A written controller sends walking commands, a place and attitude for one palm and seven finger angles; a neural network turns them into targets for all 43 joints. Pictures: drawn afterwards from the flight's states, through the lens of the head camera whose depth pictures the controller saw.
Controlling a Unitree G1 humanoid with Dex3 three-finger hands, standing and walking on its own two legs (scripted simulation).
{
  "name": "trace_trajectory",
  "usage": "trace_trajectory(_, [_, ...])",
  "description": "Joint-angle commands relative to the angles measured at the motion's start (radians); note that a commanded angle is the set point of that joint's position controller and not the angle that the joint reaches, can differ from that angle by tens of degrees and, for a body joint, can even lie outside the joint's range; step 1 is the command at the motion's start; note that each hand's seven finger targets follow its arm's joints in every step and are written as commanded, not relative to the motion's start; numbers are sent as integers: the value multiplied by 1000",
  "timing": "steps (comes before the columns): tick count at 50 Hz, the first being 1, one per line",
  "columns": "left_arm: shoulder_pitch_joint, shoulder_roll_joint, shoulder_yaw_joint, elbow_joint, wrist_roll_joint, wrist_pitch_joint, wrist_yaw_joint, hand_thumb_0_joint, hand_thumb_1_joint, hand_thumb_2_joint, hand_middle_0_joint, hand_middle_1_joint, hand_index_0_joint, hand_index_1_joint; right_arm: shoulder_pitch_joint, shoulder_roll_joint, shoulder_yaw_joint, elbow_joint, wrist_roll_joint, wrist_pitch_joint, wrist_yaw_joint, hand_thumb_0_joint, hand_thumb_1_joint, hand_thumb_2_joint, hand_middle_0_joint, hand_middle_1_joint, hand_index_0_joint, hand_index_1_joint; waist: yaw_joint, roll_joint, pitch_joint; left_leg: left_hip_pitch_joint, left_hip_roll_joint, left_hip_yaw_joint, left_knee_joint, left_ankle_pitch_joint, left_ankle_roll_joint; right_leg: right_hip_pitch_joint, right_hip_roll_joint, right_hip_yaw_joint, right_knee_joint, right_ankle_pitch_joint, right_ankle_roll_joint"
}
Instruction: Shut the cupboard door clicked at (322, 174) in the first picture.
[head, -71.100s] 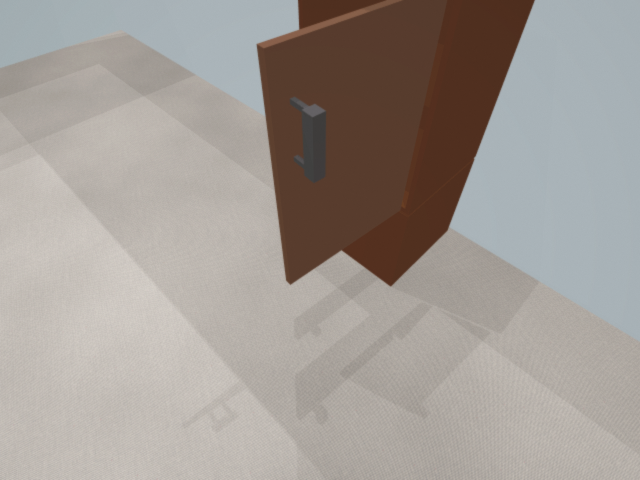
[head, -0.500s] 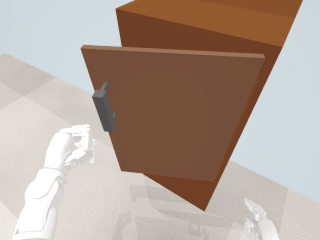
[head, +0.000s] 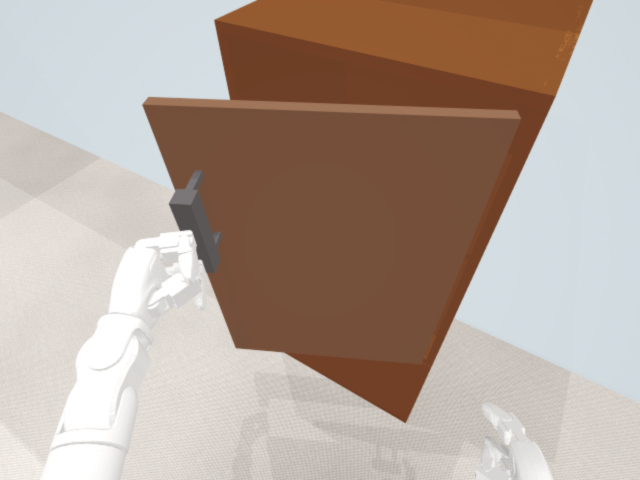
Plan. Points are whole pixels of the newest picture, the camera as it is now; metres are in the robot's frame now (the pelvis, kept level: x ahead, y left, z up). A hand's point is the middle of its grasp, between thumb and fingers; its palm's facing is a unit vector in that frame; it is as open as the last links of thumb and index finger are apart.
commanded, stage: bring the fist close to the handle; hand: left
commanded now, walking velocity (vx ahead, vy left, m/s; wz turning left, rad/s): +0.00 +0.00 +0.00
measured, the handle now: (202, 222) +0.42 +0.19 +0.11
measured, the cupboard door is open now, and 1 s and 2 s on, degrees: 25 15 3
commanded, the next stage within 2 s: push the door shut along its arc in 0.26 s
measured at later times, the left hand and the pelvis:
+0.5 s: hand (195, 280) +0.32 +0.17 +0.11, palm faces -0.05 -1.00 -0.06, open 3.1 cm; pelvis +0.00 +0.00 +0.00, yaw +1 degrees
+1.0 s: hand (214, 234) +0.39 +0.17 +0.11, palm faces -0.18 -0.98 -0.04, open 3.2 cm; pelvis +0.00 +0.01 +0.00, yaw +1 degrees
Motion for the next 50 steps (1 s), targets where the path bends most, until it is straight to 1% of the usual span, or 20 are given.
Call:
trace_trajectory(1, [-218,154,79,-218,-18,-72,9,0,900,900,-1300,-1500,-1300,-1500,-94,-115,-50,-162,8,-51,-1,0,-900,-900,200,300,200,300,6,-36,-211,70,47,-63,-79,305,-34,104,-55,60,-79,311,38])
trace_trajectory(3, [-233,119,48,-254,-20,-75,12,0,900,900,-1300,-1500,-1300,-1500,-93,-110,-51,-167,9,-54,1,0,-900,-900,200,300,200,300,0,-25,-224,97,50,-70,-80,313,-39,87,-50,50,-74,305,37])
trace_trajectory(5, [-187,184,107,-241,-16,-77,21,0,900,900,-1300,-1500,-1300,-1500,-88,-121,-56,-160,4,-49,-2,0,-900,-900,200,300,200,300,9,-61,-222,83,52,-64,-77,319,-35,115,-53,57,-81,320,39])
trace_trajectory(9, [-243,134,57,-254,-16,-82,22,0,900,900,-1300,-1500,-1300,-1500,-101,-110,-49,-159,9,-47,-1,0,-900,-900,200,300,200,300,-9,-31,-187,87,50,-69,-88,271,-38,72,-50,51,-88,263,39])
trace_trajectory(10, [-236,173,90,-245,-15,-83,27,0,900,900,-1300,-1500,-1300,-1500,-98,-118,-52,-155,5,-46,-5,0,-900,-900,200,300,200,300,-5,-50,-185,80,53,-69,-85,272,-35,83,-52,57,-92,263,39])
trace_trajectory(12, [-258,143,60,-255,-15,-85,22,0,900,900,-1300,-1500,-1300,-1500,-106,-110,-49,-158,10,-46,-4,0,-900,-900,200,300,200,300,-9,-7,-186,90,51,-70,-91,262,-37,72,-51,56,-93,247,37])
trace_trajectory(15, [-253,176,85,-216,-15,-85,22,0,900,900,-1300,-1500,-1300,-1500,-99,-119,-50,-148,8,-44,-9,0,-900,-900,200,300,200,300,-9,-54,-182,82,54,-75,-90,250,-35,78,-51,56,-98,234,37])
trace_trajectory(17, [-312,121,27,-227,-17,-87,13,0,900,900,-1300,-1500,-1300,-1500,-107,-111,-45,-150,12,-45,-7,0,-900,-900,200,300,200,300,-23,-20,-187,93,50,-76,-91,244,-34,64,-52,58,-97,231,39])
trace_trajectory(19, [-288,154,62,-199,-18,-86,10,0,900,900,-1300,-1500,-1300,-1500,-102,-116,-47,-147,11,-44,-10,0,-900,-900,200,300,200,300,-14,-31,-200,89,51,-79,-95,233,-37,71,-50,53,-95,213,37])
trace_trajectory(20, [-302,182,76,-184,-16,-85,9,0,900,900,-1300,-1500,-1300,-1500,-99,-123,-48,-144,9,-40,-12,0,-900,-900,200,300,200,300,-14,-40,-194,83,53,-80,-91,239,-35,75,-53,59,-97,220,36])
trace_trajectory(23, [-424,155,30,-140,-11,-89,-9,0,900,900,-1300,-1500,-1300,-1500,-99,-121,-42,-132,14,-36,-15,0,-900,-900,200,300,200,300,-41,-32,-173,90,53,-88,-94,218,-34,39,-51,53,-95,196,36])
trace_trajectory(30, [-492,219,78,7,-17,-96,-40,0,900,900,-1300,-1500,-1300,-1500,-76,-137,-47,-120,13,-21,-16,0,-900,-900,200,300,200,300,-25,-58,-224,89,53,-90,-91,257,-35,69,-55,56,-85,228,29])
trace_trajectory(31, [-543,176,37,0,-18,-99,-51,0,900,900,-1300,-1500,-1300,-1500,-79,-129,-43,-124,15,-20,-14,0,-900,-900,200,300,200,300,-37,-30,-229,100,51,-88,-91,262,-34,54,-56,56,-82,236,30])
trace_trajectory(34, [-609,170,26,60,-18,-104,-64,0,900,900,-1300,-1500,-1300,-1500,-61,-135,-46,-112,17,-16,-13,0,-900,-900,200,300,200,300,-46,-24,-224,112,53,-99,-88,265,-39,19,-51,51,-78,228,27])
trace_trajectory(35, [-620,208,49,95,-16,-105,-65,0,900,900,-1300,-1500,-1300,-1500,-53,-143,-49,-106,15,-11,-14,0,-900,-900,200,300,200,300,-50,-63,-218,100,56,-97,-84,258,-34,28,-55,55,-84,226,29])
trace_trajectory(37, [-719,167,-5,117,-12,-115,-82,0,900,900,-1300,-1500,-1300,-1500,-49,-140,-46,-103,19,-5,-14,0,-900,-900,200,300,200,300,-73,-45,-218,104,52,-98,-84,236,-32,-3,-52,55,-82,205,29])
trace_trajectory(39, [-755,165,-8,157,-12,-121,-91,0,900,900,-1300,-1500,-1300,-1500,-37,-143,-49,-96,17,-4,-12,0,-900,-900,200,300,200,300,-73,-20,-238,124,51,-106,-80,250,-35,-19,-51,53,-74,208,25])
trace_trajectory(40, [-750,205,25,177,-9,-125,-92,0,900,900,-1300,-1500,-1300,-1500,-25,-151,-54,-92,15,0,-13,0,-900,-900,200,300,200,300,-63,-34,-257,126,54,-107,-79,270,-35,1,-53,53,-72,222,23])
trace_trajectory(42, [-763,185,11,205,-11,-130,-109,0,900,900,-1300,-1500,-1300,-1500,-17,-149,-53,-94,14,5,-9,0,-900,-900,200,300,200,300,-64,-19,-293,142,52,-108,-73,309,-37,1,-51,51,-61,253,21])
trace_trajectory(50, [-886,224,26,332,-8,-165,-155,0,900,900,-1300,-1500,-1300,-1500,30,-166,-60,-75,11,28,-6,0,-900,-900,200,300,200,300,-81,-37,-289,143,57,-116,-58,352,-39,-35,-48,44,-46,272,18])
